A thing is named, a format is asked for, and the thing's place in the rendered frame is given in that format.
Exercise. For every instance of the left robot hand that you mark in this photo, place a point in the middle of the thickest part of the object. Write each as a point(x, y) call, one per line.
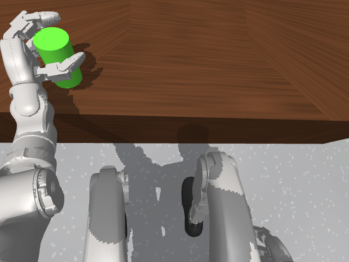
point(20, 58)

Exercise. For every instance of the right robot hand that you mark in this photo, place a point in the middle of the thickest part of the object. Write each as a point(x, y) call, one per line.
point(275, 251)

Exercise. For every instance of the right robot foot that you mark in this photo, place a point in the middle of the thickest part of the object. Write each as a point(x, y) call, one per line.
point(191, 229)

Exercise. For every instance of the left robot arm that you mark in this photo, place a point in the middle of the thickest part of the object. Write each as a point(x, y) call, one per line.
point(30, 194)

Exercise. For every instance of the can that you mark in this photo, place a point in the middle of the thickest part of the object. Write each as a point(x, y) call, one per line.
point(53, 45)

